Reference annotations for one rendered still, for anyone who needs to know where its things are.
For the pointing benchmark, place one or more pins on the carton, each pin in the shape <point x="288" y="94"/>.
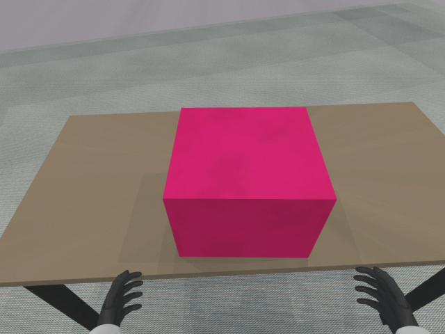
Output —
<point x="247" y="182"/>

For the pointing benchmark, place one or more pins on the table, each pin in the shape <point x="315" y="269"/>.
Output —
<point x="95" y="208"/>

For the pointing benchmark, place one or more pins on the left robot hand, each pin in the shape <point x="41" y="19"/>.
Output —
<point x="112" y="311"/>

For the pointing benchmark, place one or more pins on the right robot hand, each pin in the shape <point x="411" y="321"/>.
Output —
<point x="392" y="304"/>

